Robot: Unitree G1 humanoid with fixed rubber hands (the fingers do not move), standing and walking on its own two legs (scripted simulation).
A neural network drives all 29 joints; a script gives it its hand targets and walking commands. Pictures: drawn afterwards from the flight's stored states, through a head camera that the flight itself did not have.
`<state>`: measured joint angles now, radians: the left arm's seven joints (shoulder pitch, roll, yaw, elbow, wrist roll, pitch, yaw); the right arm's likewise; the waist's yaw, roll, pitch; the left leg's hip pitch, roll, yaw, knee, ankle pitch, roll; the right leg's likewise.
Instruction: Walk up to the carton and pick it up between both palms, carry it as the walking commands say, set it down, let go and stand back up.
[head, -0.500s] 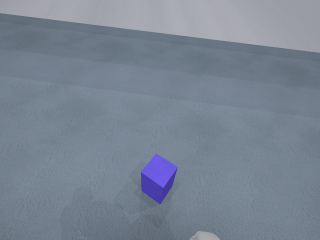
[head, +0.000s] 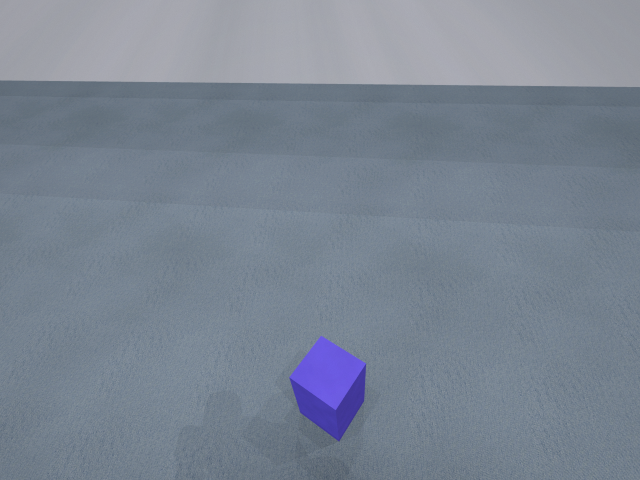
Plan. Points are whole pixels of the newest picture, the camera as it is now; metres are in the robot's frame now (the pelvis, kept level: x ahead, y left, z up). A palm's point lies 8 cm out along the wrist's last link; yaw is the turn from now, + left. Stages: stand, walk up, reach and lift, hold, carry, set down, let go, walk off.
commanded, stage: walk up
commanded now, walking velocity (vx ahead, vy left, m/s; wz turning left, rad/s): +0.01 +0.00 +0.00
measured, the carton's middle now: (330, 390) +0.47 +0.04 -0.64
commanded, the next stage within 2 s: none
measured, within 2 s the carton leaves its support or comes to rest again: neither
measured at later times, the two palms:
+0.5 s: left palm out of the picture +0.01 +0.24 -0.14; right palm out of the picture -0.01 -0.19 -0.15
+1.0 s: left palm out of the picture +0.08 +0.40 -0.13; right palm out of the picture +0.09 -0.15 -0.13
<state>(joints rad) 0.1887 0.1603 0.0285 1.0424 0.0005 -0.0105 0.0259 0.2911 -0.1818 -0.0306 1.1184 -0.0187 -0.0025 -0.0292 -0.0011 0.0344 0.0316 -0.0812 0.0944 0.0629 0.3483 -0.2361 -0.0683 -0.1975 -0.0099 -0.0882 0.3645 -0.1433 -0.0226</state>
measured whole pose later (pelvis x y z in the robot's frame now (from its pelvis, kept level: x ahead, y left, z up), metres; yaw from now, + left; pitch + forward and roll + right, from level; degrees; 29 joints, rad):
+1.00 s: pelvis +0.05 +0.12 -0.01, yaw -12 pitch +3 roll +2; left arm 0.39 0.30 0.09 0.95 0.04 0.04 0.06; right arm 0.20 -0.24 -0.05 0.82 -0.05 0.04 0.02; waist 0.02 -0.04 0.02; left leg -0.28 0.03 0.04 0.47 -0.23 -0.03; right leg -0.43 -0.11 0.12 0.70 -0.42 0.05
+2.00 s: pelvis +0.16 +0.25 +0.00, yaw -32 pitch +1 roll -3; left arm 0.18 0.24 0.10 0.87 0.02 0.09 -0.02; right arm 0.29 -0.23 -0.08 0.83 -0.03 0.00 -0.03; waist -0.04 -0.02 0.04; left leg -0.29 0.14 0.09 0.49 -0.22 -0.02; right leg -0.34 0.01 0.00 0.76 -0.43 0.05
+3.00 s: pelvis +0.15 +0.25 +0.00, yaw -34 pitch -1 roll +0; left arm 0.25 0.14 0.03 1.11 0.02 0.00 0.03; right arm 0.27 -0.16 -0.04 1.08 -0.01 0.00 -0.05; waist 0.00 -0.01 0.04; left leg -0.18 0.01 0.10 0.44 -0.25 0.02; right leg -0.19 -0.02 0.01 0.46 -0.25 0.02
